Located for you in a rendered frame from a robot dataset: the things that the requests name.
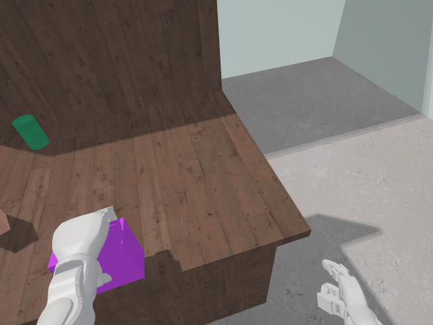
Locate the left robot forearm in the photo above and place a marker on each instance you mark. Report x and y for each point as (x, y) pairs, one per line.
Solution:
(71, 292)

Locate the table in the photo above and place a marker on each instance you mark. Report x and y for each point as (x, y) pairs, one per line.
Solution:
(129, 94)

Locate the sponge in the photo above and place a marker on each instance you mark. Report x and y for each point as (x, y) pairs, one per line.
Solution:
(121, 257)

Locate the left robot hand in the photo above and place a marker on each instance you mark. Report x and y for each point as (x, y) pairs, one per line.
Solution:
(84, 235)

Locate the right robot hand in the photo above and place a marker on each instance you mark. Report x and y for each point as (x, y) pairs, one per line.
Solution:
(335, 299)

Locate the right robot forearm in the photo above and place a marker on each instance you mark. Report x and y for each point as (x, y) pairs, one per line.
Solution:
(360, 315)

